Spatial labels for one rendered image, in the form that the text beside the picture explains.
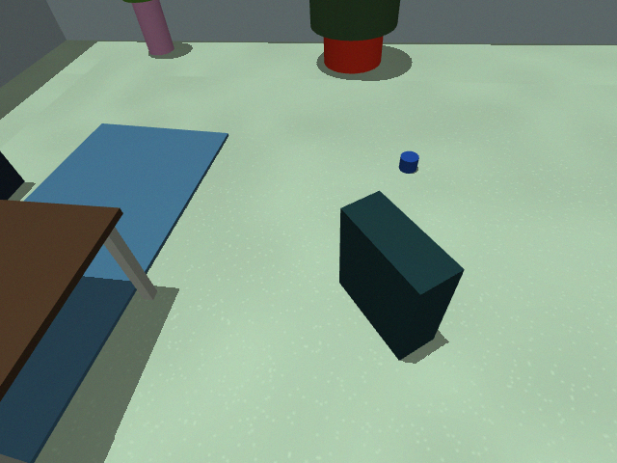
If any potted plant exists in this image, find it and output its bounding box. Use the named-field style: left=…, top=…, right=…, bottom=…
left=122, top=0, right=174, bottom=55
left=309, top=0, right=400, bottom=74

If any coffee table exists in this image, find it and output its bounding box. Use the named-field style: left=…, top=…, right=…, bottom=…
left=0, top=200, right=157, bottom=463

